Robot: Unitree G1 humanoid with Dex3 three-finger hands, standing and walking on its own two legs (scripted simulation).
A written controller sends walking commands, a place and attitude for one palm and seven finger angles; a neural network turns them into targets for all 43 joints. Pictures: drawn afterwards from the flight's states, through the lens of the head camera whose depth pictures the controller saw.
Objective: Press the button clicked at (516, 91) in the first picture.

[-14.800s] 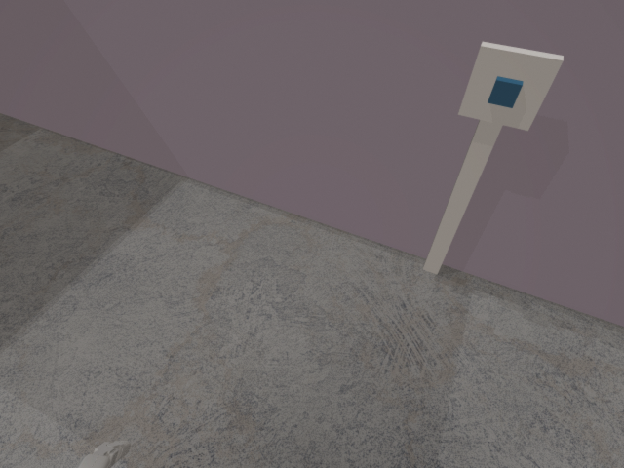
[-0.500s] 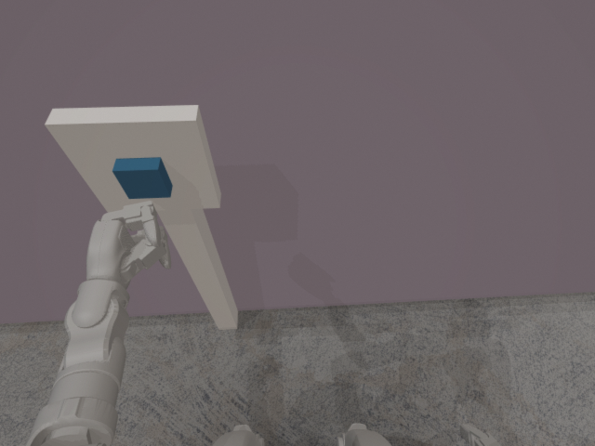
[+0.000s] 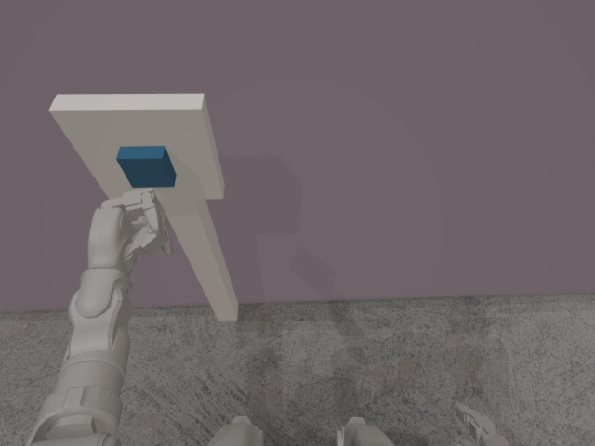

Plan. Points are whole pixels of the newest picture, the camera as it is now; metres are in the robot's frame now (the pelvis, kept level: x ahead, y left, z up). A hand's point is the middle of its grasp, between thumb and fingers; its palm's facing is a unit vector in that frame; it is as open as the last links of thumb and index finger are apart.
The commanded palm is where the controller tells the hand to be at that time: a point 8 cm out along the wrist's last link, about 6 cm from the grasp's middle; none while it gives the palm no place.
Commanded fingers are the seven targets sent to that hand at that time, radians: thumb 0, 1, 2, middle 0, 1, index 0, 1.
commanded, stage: press the button with the knuckle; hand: left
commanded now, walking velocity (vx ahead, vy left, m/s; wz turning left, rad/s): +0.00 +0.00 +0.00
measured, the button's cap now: (148, 165) +0.47 +0.22 +0.08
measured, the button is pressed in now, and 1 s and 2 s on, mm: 0 10 0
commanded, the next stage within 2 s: hold the button down briefly in 1.12 s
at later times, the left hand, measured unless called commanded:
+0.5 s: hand (173, 209) +0.42 +0.18 +0.05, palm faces +0.05 -1.00 -0.04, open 3.0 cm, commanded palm +0.39 +0.24 +0.06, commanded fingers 0.00 0.90 0.90 -1.30 -1.50 -1.30 -1.50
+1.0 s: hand (171, 204) +0.43 +0.19 +0.05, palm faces +0.05 -1.00 -0.05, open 2.8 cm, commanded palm +0.42 +0.24 +0.06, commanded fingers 0.00 0.90 0.90 -1.30 -1.50 -1.30 -1.50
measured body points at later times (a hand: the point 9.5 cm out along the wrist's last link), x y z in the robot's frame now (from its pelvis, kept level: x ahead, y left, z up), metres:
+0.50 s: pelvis +0.00 +0.00 +0.00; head +0.09 +0.00 +0.44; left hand +0.41 +0.24 +0.06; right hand +0.09 -0.26 -0.12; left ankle +0.01 +0.10 -0.68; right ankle +0.02 -0.11 -0.68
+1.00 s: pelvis -0.02 -0.01 -0.01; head +0.08 +0.00 +0.43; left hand +0.42 +0.24 +0.06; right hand +0.05 -0.27 -0.13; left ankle +0.01 +0.10 -0.68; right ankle +0.02 -0.11 -0.68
